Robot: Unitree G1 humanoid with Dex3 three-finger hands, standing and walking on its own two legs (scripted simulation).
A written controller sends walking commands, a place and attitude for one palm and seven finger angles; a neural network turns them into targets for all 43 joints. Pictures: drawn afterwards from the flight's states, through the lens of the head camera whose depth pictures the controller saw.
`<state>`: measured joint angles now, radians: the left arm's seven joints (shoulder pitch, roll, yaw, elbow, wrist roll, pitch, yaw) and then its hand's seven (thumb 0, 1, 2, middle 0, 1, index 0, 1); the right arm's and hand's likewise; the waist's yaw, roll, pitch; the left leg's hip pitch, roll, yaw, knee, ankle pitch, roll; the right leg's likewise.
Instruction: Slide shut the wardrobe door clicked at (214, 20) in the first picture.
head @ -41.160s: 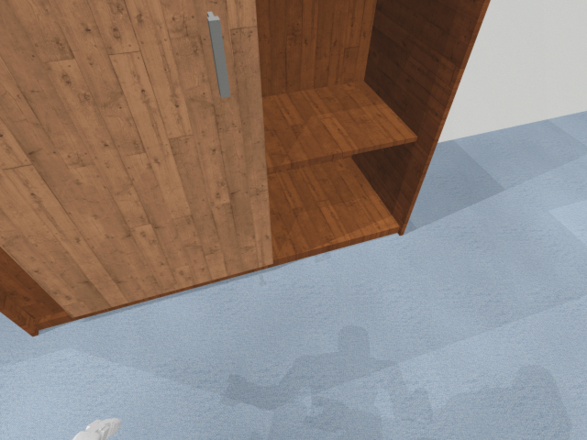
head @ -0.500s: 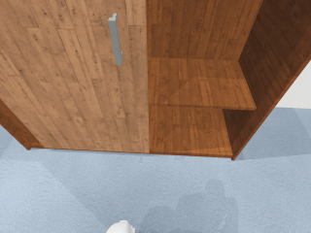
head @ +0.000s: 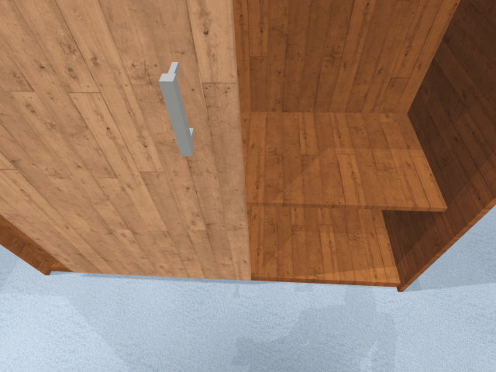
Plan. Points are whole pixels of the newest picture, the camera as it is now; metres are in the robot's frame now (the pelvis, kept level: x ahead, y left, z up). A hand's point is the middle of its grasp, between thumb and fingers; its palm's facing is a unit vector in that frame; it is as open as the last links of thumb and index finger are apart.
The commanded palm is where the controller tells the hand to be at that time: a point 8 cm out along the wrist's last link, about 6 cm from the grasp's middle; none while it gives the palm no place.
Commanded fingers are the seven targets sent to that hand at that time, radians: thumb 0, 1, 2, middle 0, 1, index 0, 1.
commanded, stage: come to a stop and stand still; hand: left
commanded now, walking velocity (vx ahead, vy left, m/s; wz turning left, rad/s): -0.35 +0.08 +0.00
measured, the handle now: (181, 111) +0.50 +0.14 +0.15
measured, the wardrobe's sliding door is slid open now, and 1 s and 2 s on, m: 0.59 0.59 0.59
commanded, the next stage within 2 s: look again from close up in 1.56 s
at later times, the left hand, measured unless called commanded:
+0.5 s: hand out of the picture +0.06 +0.25 -0.19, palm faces +0.09 -0.97 -0.21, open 7.3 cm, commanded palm none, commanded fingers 0.00 0.90 0.90 -0.20 -0.30 -0.20 -0.30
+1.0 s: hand out of the picture +0.01 +0.18 -0.16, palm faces +0.00 -0.98 -0.21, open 7.3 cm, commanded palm none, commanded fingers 0.00 0.90 0.90 -0.20 -0.30 -0.20 -0.30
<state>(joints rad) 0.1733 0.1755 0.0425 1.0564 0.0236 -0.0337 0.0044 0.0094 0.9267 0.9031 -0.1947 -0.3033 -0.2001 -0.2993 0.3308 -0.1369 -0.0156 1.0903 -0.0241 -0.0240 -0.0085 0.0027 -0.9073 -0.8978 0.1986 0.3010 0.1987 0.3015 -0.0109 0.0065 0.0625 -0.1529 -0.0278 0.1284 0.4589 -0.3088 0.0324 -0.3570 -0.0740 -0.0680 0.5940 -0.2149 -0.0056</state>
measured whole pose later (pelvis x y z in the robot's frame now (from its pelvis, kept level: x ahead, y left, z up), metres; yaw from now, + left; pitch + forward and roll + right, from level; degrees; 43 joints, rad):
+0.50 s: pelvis +0.02 +0.05 +0.00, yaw +1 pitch -2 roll -1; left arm 0.17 0.23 0.06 1.06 0.01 0.05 0.04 0.00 0.91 0.90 -0.20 -0.30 -0.20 -0.30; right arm 0.16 -0.20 -0.04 1.02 -0.03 0.02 -0.02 0.00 -0.91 -0.90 0.19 0.30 0.19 0.30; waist 0.02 -0.06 0.09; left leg -0.28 0.01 0.03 0.57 -0.25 0.03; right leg -0.31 -0.05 -0.02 0.74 -0.46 0.01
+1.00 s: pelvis +0.00 +0.00 +0.01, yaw -1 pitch +0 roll +1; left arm 0.25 0.14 0.02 1.13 0.02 -0.01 0.02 0.01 0.91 0.90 -0.20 -0.30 -0.20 -0.30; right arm 0.32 -0.20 -0.04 1.14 -0.03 0.03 -0.01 0.00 -0.91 -0.90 0.20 0.30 0.20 0.30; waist -0.03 0.03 0.02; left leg -0.31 0.04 0.02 0.52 -0.26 -0.02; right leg -0.11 -0.01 -0.02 0.41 -0.32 -0.01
